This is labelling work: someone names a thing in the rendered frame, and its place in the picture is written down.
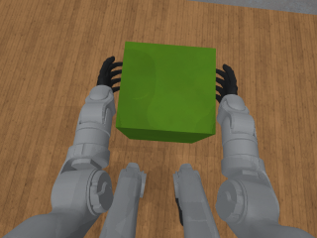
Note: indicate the carton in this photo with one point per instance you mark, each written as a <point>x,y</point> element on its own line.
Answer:
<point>167,93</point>

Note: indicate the robot right upper arm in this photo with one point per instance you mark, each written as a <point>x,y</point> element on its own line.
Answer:
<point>251,210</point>

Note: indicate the left robot thigh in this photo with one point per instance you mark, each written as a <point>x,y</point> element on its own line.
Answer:
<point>121,219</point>

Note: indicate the robot left upper arm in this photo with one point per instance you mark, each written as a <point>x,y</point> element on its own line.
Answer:
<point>78,198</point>

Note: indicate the right robot hand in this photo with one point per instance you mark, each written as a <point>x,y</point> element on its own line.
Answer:
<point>229,83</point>

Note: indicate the robot right forearm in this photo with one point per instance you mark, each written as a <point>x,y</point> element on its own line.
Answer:
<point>241,158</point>

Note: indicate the robot right foot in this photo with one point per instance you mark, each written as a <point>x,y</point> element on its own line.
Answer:
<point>179,210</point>

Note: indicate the robot left forearm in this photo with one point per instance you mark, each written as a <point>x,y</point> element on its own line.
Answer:
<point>92,134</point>

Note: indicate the left robot hand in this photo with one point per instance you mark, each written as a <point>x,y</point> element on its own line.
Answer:
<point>105,73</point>

